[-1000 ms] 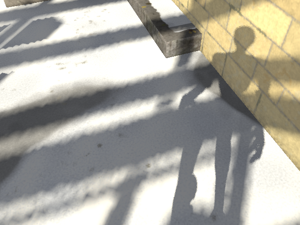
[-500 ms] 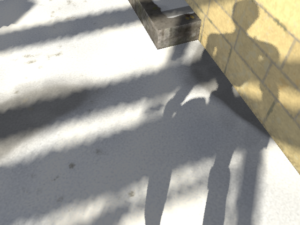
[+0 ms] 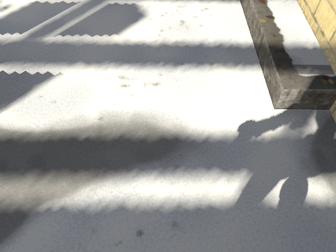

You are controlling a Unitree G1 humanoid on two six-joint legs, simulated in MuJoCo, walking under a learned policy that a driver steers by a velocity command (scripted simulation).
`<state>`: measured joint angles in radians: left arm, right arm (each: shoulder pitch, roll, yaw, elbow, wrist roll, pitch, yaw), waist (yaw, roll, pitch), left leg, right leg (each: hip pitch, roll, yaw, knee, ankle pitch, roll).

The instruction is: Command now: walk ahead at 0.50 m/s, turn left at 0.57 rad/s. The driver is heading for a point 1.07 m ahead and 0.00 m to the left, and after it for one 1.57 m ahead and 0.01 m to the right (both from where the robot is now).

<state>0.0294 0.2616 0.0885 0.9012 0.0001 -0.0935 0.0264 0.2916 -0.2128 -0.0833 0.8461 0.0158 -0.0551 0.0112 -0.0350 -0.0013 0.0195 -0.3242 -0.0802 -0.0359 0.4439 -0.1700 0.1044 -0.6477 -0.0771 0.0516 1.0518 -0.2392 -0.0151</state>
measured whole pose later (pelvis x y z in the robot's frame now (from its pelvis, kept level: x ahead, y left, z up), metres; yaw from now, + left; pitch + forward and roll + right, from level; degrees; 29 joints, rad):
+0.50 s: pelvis +0.26 -0.04 +0.00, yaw +16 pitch +3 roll -1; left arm 0.10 0.23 0.06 0.86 0.02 -0.09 -0.01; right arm 0.22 -0.27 -0.10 0.77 0.02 -0.03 -0.03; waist 0.00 0.03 0.03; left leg -0.55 -0.01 -0.09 1.14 -0.45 -0.02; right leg -0.32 0.03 -0.02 0.40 -0.13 -0.04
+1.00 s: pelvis +0.33 -0.01 -0.01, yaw +11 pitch +1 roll +1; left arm 0.15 0.29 0.06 0.88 -0.02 0.03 0.01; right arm 0.06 -0.23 -0.07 0.76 -0.01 0.00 -0.06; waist 0.03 0.00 0.04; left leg -0.35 0.05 0.06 0.57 -0.25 -0.01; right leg -0.36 -0.01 -0.03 0.80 -0.48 0.00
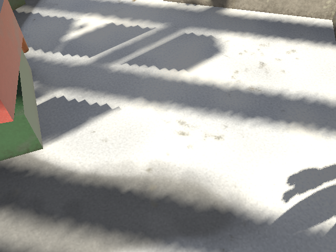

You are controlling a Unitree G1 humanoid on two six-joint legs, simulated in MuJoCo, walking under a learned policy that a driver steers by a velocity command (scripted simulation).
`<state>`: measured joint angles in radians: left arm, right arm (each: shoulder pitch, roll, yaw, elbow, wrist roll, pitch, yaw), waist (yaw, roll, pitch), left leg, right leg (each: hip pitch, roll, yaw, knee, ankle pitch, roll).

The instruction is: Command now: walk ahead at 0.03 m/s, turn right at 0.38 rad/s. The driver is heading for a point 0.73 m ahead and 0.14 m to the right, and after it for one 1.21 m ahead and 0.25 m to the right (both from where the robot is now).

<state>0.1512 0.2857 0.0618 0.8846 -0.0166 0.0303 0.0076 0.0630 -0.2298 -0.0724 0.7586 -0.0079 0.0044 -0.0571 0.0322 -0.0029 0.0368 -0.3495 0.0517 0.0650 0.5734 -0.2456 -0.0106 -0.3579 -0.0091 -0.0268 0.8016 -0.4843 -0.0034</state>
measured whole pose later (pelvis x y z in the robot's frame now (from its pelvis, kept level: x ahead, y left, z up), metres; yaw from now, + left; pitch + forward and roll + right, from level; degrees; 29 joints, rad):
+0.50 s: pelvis -0.01 -0.05 +0.02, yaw -16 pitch +3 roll +4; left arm 0.20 0.28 0.07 0.76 -0.01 0.03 0.04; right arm 0.06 -0.30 -0.10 0.81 0.01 0.00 -0.07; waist 0.02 0.02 0.04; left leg -0.53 -0.01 -0.12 0.91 -0.28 -0.09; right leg -0.26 0.10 0.15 0.40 -0.17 -0.10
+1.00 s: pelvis +0.04 -0.03 +0.01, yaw -24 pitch +1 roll +0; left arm 0.17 0.30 0.06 0.77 -0.01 0.04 0.02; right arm 0.13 -0.25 -0.03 0.84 0.00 -0.02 -0.01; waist 0.00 -0.02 0.05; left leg -0.23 0.00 -0.06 0.46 -0.24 -0.01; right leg -0.27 0.01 0.08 0.62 -0.37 0.08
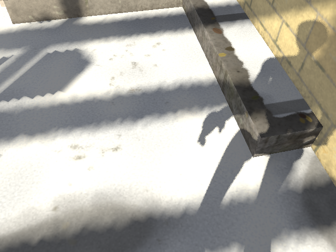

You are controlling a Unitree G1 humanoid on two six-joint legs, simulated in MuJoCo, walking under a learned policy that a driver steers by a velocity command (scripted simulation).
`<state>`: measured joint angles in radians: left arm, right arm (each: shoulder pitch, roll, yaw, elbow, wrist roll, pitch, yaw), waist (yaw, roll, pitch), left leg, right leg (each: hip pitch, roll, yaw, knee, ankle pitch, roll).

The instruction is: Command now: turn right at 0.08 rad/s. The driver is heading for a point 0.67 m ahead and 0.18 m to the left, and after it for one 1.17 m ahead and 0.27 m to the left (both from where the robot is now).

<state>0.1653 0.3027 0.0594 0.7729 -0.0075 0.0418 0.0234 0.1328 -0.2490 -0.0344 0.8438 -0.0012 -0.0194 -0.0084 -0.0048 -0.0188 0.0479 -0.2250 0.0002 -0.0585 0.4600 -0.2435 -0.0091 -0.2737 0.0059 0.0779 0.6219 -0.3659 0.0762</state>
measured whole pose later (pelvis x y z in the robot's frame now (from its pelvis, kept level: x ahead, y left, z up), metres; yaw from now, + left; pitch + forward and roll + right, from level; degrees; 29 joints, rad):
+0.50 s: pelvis +0.00 +0.01 -0.01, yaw +9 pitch +0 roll -1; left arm 0.16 0.31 0.07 0.79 -0.02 0.04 0.06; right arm 0.15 -0.33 -0.06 0.83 0.02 0.03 0.02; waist 0.00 -0.03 0.06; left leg -0.32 0.01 0.05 0.66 -0.33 -0.01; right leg -0.20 -0.07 -0.07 0.56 -0.35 0.04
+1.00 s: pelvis +0.02 +0.03 +0.00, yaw +25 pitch +2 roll -2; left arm 0.11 0.31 0.08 0.77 -0.01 -0.02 0.03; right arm 0.19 -0.32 -0.06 0.72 0.01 0.03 -0.03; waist -0.02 -0.01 0.04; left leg -0.25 -0.12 -0.22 0.45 -0.21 0.08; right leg -0.39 0.03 0.12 0.71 -0.33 0.09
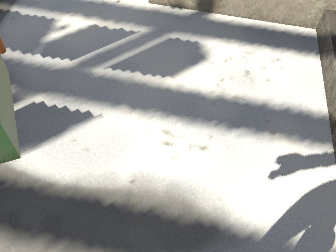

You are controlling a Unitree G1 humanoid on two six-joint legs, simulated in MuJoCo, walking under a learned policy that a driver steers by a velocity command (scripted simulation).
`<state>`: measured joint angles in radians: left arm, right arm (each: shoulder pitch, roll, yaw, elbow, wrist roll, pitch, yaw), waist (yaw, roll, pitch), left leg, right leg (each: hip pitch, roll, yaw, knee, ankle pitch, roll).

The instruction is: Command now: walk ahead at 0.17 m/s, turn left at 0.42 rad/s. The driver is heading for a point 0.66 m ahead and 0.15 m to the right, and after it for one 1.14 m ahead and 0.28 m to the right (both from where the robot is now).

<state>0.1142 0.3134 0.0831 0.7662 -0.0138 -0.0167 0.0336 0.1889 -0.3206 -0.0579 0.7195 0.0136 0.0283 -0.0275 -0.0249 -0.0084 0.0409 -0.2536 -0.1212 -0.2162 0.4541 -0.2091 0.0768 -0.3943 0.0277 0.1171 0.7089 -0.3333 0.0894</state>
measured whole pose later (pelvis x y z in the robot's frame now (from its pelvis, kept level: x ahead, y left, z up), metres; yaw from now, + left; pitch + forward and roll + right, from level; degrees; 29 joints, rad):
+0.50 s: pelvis +0.17 +0.01 -0.01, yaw +1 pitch +2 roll +0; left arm 0.49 0.27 0.05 0.85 -0.03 -0.05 0.01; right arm 0.02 -0.28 -0.03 0.63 0.02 -0.09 0.04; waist 0.11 0.02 0.04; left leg -0.47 0.01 -0.02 0.49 -0.07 0.00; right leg 0.06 -0.03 0.09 0.29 -0.39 0.03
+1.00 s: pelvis +0.30 +0.01 -0.02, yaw -15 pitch +1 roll +2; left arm 0.14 0.32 0.08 0.56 -0.01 0.05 -0.02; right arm 0.15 -0.33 -0.08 0.76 0.02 -0.02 0.00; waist -0.02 0.01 0.07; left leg -0.21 0.10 0.24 0.62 -0.38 -0.03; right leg -0.38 -0.03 -0.03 0.58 -0.20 -0.04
